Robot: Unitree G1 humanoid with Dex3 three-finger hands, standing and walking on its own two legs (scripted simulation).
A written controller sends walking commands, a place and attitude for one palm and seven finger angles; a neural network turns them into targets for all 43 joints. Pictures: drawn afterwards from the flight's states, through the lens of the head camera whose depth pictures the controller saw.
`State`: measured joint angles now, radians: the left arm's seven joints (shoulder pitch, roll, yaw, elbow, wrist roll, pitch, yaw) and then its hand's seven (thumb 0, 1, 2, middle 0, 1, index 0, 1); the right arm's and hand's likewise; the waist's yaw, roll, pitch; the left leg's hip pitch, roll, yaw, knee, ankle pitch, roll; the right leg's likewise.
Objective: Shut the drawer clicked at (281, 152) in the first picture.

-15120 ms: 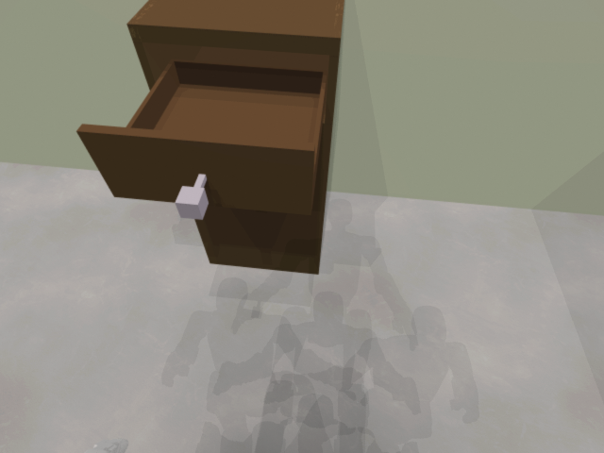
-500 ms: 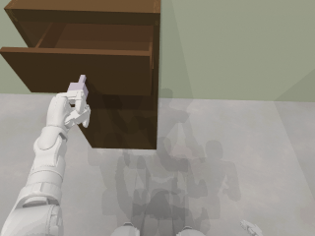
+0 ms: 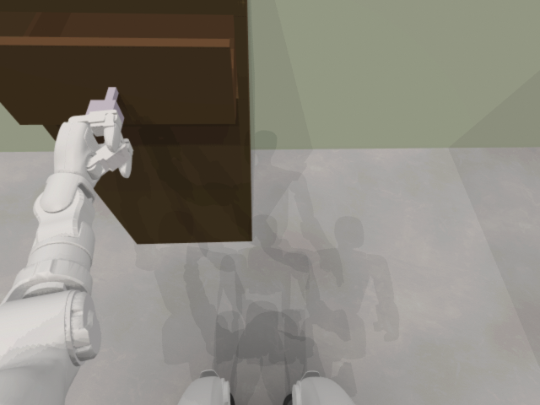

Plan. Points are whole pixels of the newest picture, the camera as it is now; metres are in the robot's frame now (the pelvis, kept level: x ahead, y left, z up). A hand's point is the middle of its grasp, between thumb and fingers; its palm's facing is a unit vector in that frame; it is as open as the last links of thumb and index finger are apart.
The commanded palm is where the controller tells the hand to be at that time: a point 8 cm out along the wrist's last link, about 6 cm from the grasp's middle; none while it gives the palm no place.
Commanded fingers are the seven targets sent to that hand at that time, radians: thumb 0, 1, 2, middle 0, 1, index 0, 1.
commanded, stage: push the drawer shut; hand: left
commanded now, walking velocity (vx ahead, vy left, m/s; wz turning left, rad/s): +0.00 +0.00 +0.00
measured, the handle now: (108, 108) +0.55 +0.24 +0.08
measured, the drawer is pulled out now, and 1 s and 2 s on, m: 0.07 0.00 0.00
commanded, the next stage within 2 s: pull the fist back off the drawer in 1.26 s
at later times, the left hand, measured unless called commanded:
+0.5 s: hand (126, 119) +0.53 +0.20 +0.08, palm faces -0.01 -1.00 -0.02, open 3.1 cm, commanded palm +0.51 +0.24 +0.08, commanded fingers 0.00 0.90 0.90 -1.40 -1.60 -1.40 -1.60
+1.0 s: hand (126, 111) +0.55 +0.21 +0.08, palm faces +0.01 -1.00 -0.03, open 2.9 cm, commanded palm +0.57 +0.23 +0.08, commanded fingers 0.00 0.90 0.90 -1.40 -1.60 -1.40 -1.60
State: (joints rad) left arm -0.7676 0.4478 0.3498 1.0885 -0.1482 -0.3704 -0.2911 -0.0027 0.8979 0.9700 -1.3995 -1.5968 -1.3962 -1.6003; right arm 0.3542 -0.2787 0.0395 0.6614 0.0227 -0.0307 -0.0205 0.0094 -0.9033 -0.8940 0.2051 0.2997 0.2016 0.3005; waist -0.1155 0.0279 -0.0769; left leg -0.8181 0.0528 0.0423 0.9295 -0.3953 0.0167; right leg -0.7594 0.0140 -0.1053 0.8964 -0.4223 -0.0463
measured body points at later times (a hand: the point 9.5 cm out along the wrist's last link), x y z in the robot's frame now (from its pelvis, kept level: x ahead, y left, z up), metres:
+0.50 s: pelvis +0.00 +0.02 -0.01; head +0.14 +0.03 +0.42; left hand +0.52 +0.26 +0.08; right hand -0.01 -0.25 -0.12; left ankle +0.03 +0.11 -0.69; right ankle +0.01 -0.09 -0.69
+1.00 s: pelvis -0.01 +0.02 -0.02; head +0.14 +0.05 +0.41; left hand +0.54 +0.26 +0.08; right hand -0.04 -0.24 -0.12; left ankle +0.03 +0.11 -0.69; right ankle +0.01 -0.09 -0.69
